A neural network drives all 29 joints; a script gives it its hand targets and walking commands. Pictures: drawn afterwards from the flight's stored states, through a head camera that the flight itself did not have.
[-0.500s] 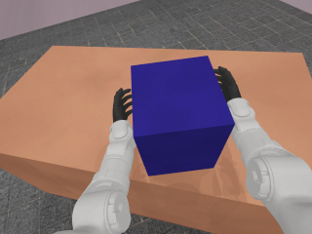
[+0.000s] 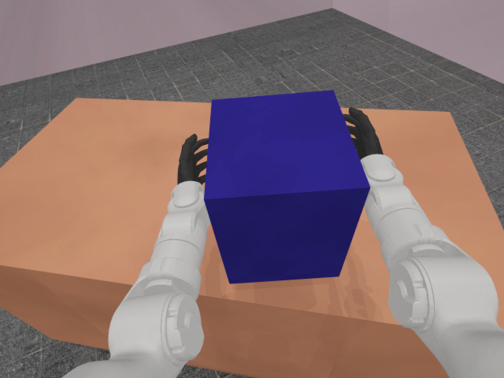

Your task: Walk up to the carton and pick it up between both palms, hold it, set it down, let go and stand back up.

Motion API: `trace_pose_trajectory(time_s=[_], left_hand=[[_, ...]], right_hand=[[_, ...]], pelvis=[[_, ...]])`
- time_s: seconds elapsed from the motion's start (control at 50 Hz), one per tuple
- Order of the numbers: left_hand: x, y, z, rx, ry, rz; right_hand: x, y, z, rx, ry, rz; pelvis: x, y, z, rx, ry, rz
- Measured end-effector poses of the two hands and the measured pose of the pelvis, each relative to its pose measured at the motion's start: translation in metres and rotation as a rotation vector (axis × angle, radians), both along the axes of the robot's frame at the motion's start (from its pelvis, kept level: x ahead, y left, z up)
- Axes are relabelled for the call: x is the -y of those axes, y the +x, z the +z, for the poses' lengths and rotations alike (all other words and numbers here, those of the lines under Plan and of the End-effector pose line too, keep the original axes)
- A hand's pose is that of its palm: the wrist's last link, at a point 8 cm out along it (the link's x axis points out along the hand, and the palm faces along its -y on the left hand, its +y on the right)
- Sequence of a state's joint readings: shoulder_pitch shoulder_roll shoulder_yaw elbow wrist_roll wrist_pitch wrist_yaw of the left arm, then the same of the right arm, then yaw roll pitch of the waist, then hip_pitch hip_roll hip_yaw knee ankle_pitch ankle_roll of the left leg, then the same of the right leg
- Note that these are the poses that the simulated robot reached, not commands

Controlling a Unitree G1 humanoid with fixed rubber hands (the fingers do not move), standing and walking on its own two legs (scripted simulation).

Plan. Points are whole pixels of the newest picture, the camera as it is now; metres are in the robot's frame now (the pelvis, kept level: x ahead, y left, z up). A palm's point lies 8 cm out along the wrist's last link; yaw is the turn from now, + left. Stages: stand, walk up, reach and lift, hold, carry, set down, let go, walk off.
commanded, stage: reach and lift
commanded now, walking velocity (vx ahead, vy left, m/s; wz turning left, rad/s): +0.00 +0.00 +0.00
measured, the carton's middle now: (278, 192) +0.41 +0.04 +0.09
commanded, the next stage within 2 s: hold in 1.66 s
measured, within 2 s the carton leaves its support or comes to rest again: neither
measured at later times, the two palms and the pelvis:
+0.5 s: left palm (186, 154) +0.39 +0.18 +0.18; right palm (385, 133) +0.43 -0.11 +0.20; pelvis +0.00 +0.01 +0.01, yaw +1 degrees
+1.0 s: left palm (179, 143) +0.39 +0.19 +0.20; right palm (385, 128) +0.42 -0.10 +0.22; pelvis +0.00 +0.02 +0.01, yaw +1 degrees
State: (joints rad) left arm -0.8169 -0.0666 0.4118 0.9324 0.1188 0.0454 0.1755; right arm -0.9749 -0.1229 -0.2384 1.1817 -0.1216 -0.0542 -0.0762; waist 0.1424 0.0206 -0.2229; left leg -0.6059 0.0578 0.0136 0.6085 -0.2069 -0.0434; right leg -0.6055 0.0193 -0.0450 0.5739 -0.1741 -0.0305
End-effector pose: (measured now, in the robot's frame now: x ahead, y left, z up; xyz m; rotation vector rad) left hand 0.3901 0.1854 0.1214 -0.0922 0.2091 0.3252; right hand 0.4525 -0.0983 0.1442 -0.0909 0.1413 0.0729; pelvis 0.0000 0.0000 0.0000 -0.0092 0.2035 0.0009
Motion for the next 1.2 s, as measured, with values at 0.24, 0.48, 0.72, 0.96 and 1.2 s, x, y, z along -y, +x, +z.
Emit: trace_pose_trajectory(time_s=[0.24,0.48,0.72,0.96,1.2], left_hand=[[0.002,0.0,0.032,-0.014,-0.007,-0.043],[0.006,0.002,0.059,-0.007,-0.011,-0.087],[-0.003,-0.002,0.07,-0.011,-0.014,-0.097],[-0.001,0.0,0.08,-0.008,-0.021,-0.123],[-0.002,0.001,0.089,-0.011,-0.02,-0.131]], right_hand=[[0.004,-0.011,0.036,-0.013,-0.021,-0.043],[0.01,-0.023,0.058,-0.015,0.028,-0.101],[0.001,-0.029,0.069,-0.022,0.034,-0.114],[0.003,-0.035,0.077,-0.023,0.055,-0.146],[0.003,-0.036,0.084,-0.03,0.07,-0.157]], pelvis=[[-0.004,-0.002,0.004,0.059,-0.005,0.002],[-0.008,-0.001,0.007,0.114,-0.005,0.014],[-0.016,-0.003,0.008,0.144,-0.006,0.022],[-0.023,-0.003,0.009,0.155,-0.01,0.027],[-0.025,-0.003,0.009,0.159,-0.012,0.028]])
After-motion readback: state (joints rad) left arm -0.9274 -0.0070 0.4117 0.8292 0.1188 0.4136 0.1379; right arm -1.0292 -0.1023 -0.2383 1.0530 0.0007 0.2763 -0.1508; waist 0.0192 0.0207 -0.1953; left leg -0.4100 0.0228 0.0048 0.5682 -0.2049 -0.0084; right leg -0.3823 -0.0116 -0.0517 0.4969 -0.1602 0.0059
